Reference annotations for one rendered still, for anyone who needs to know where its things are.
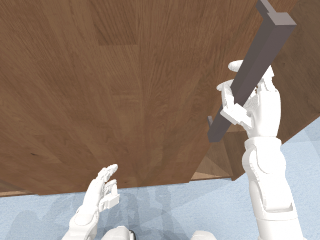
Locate robot thigh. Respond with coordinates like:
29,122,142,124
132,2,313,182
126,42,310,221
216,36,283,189
101,227,134,240
190,230,217,240

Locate robot right thigh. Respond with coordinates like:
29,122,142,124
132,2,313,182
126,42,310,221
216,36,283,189
190,230,217,240

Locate right robot forearm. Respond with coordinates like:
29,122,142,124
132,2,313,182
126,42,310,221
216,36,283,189
242,136,307,240

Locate robot right hand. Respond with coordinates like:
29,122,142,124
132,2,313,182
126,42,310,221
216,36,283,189
216,60,281,139

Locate left robot forearm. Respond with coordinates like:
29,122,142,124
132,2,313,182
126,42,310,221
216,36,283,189
61,204,100,240

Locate wardrobe door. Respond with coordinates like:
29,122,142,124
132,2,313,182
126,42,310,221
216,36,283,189
0,179,26,193
0,0,298,196

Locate robot left hand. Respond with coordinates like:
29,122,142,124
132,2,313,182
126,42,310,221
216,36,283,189
82,164,120,212

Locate handle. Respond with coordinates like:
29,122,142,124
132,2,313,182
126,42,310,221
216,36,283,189
207,0,297,143

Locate robot left thigh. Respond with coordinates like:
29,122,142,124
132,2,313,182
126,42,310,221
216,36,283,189
101,227,134,240

